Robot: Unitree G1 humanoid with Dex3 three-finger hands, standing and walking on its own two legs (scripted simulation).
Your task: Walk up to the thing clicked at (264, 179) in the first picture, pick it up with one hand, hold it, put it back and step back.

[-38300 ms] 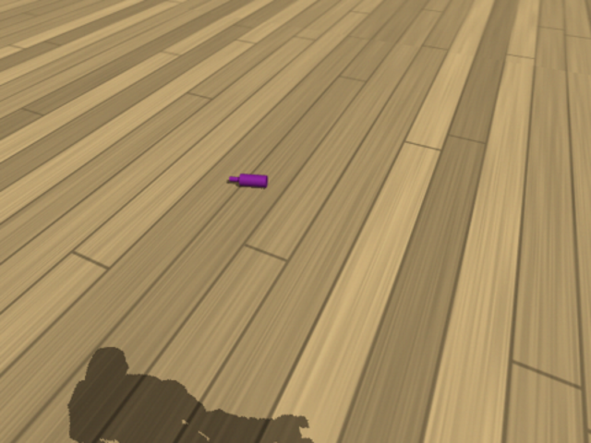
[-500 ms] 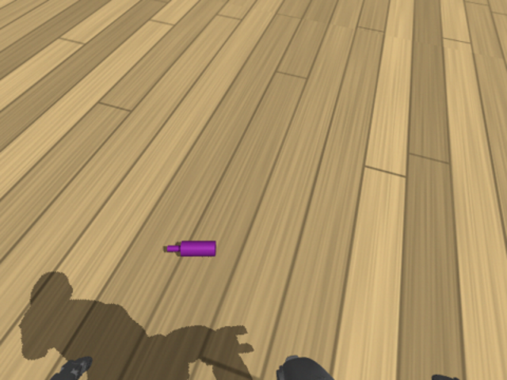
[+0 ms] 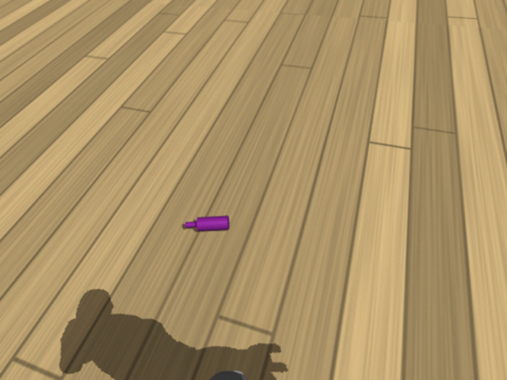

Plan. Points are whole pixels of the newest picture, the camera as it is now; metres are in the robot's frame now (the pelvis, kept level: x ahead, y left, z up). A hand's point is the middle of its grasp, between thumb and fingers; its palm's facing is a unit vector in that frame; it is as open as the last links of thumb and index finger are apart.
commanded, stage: step back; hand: left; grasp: from above
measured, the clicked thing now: (207, 223) +0.84 +0.30 -0.73
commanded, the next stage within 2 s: stand in 1.58 s
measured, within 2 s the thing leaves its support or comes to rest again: neither
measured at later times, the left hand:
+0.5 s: hand out of the picture -0.12 +0.27 -0.16, palm faces -0.03 -0.92 -0.39, open 7.4 cm
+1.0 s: hand out of the picture -0.15 +0.26 -0.14, palm faces +0.02 -0.92 -0.38, open 7.4 cm
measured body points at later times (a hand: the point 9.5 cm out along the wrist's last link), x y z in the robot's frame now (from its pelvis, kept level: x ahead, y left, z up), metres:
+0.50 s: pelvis -0.18 -0.01 -0.01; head -0.14 -0.01 +0.44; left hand -0.12 +0.31 -0.13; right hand -0.05 -0.32 -0.11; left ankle -0.07 +0.11 -0.73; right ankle -0.23 -0.13 -0.73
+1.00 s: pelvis -0.21 -0.02 +0.00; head -0.20 -0.02 +0.45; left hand -0.15 +0.31 -0.11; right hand -0.14 -0.32 -0.12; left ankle -0.19 +0.12 -0.73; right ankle -0.18 -0.14 -0.71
